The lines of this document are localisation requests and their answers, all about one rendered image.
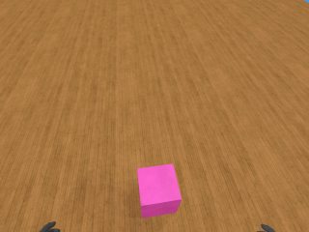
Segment robot left hand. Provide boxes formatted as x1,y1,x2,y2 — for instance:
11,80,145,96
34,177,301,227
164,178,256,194
40,221,61,232

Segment carton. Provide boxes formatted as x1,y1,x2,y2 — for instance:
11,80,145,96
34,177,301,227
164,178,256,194
137,163,182,218

